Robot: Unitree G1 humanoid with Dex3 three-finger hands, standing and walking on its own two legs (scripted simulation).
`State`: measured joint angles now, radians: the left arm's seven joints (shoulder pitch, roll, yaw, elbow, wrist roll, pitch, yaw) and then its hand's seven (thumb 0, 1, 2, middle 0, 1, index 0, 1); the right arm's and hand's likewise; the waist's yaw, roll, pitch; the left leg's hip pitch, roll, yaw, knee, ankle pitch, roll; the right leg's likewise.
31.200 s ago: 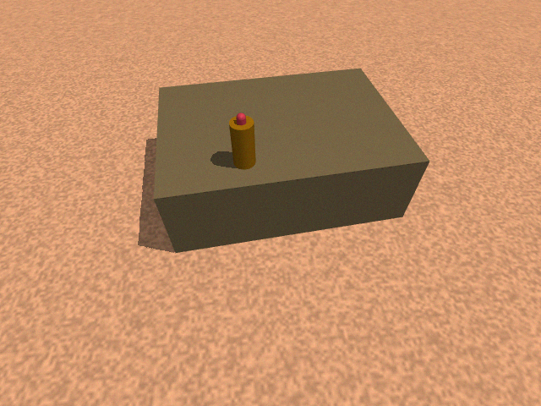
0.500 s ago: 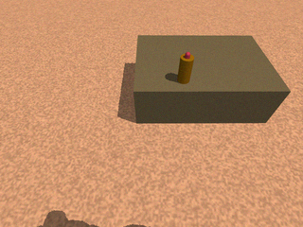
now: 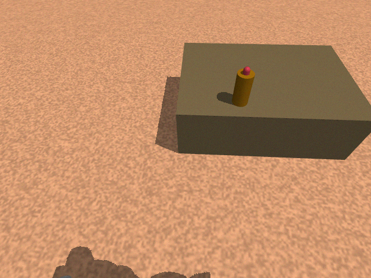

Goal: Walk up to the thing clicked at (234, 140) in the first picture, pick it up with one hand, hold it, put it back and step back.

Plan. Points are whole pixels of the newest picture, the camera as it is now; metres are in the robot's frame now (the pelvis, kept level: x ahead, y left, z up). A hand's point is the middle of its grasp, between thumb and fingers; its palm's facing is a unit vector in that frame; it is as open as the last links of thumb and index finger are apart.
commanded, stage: step back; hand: right
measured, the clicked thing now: (243, 85) +1.06 -0.27 -0.29
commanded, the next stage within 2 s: stand in 0.24 s
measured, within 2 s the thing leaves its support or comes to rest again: neither
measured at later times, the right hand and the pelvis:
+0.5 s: hand out of the picture +0.13 -0.23 -0.13, palm faces +0.01 +0.94 -0.33, open 7.4 cm; pelvis +0.01 +0.02 +0.02, yaw -2 degrees
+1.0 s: hand out of the picture +0.04 -0.25 -0.14, palm faces +0.03 +0.95 -0.32, open 7.4 cm; pelvis +0.00 +0.00 +0.02, yaw -2 degrees
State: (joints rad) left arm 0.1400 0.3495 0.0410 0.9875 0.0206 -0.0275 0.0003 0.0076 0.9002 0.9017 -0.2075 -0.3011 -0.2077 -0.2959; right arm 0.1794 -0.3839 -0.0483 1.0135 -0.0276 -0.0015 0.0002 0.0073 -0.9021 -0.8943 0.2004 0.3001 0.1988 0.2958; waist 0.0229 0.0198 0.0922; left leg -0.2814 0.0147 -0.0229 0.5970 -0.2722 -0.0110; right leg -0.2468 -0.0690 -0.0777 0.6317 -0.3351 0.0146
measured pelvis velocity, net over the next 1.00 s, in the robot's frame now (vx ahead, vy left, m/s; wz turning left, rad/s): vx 0.00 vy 0.00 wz -0.04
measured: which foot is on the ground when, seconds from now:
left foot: down 0.00-1.00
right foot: down 0.00-1.00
